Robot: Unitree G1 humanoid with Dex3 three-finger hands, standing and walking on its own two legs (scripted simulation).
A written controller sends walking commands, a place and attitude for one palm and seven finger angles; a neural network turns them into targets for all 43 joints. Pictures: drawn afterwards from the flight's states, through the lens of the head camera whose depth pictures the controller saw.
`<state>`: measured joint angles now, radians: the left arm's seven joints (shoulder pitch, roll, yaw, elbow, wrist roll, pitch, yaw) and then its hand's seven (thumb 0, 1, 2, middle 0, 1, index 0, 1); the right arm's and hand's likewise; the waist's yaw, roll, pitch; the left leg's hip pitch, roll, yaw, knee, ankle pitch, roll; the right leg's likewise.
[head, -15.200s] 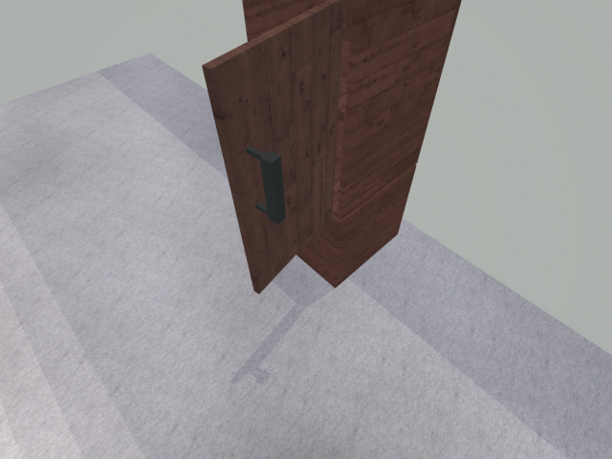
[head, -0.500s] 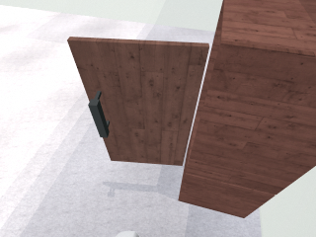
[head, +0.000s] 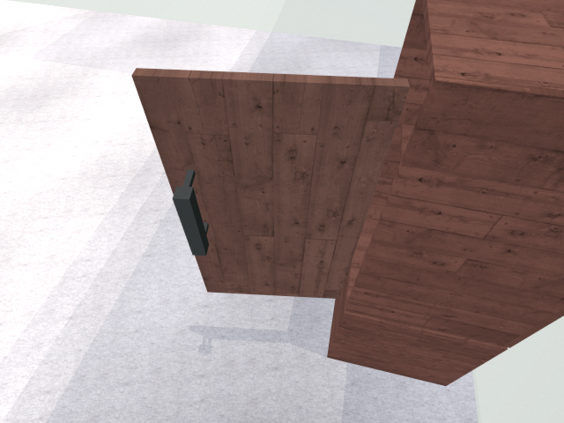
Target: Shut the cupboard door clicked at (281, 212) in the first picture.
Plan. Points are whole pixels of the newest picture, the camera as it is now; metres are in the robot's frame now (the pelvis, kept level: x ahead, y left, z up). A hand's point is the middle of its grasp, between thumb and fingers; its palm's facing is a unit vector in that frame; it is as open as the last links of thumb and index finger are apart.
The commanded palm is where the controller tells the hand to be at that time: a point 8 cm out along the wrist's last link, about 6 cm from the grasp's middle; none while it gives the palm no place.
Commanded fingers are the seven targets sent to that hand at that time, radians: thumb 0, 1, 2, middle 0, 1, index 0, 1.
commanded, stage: come to a stop and stand still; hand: left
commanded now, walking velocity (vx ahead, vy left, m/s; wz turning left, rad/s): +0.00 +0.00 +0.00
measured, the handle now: (195, 214) +0.42 +0.18 +0.02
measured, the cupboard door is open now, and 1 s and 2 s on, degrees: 100 100 100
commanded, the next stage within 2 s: look again from close up in 0.82 s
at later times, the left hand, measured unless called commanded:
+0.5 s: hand out of the picture +0.03 +0.22 -0.17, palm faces +0.00 -0.98 -0.22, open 7.4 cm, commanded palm none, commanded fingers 0.00 0.90 0.90 -0.20 -0.30 -0.20 -0.30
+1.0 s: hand out of the picture +0.03 +0.21 -0.18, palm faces +0.01 -0.98 -0.18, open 7.4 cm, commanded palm none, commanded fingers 0.00 0.90 0.90 -0.20 -0.30 -0.20 -0.30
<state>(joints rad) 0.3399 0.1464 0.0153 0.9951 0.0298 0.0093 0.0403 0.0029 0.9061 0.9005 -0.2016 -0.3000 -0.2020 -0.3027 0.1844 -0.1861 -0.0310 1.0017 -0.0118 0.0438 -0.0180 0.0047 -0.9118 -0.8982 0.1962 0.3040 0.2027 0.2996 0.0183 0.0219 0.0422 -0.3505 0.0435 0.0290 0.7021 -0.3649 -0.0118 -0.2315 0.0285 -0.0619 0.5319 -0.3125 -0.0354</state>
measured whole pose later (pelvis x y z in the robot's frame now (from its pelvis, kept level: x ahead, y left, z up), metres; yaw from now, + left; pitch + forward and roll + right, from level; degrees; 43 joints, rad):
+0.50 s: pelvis +0.01 +0.03 +0.01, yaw +0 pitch +0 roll +0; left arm 0.29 0.19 -0.01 1.03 0.01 -0.01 0.04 0.00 0.91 0.90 -0.20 -0.30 -0.20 -0.30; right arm 0.28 -0.18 0.03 1.06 -0.01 -0.01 -0.01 0.00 -0.91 -0.90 0.20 0.30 0.20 0.30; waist 0.00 -0.01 0.02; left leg -0.19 -0.05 0.07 0.47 -0.28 0.07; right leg -0.17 -0.03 -0.03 0.47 -0.29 0.02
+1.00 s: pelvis +0.03 +0.04 +0.01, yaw -1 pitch +0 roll +0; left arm 0.29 0.16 -0.01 1.09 0.01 0.00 0.05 0.00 0.91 0.90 -0.20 -0.30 -0.20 -0.30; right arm 0.25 -0.16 0.03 1.12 -0.01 -0.02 -0.03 0.01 -0.91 -0.90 0.20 0.30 0.20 0.30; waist 0.01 -0.03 0.04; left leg -0.14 -0.06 0.08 0.45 -0.31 0.08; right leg -0.13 -0.05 -0.02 0.46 -0.32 0.04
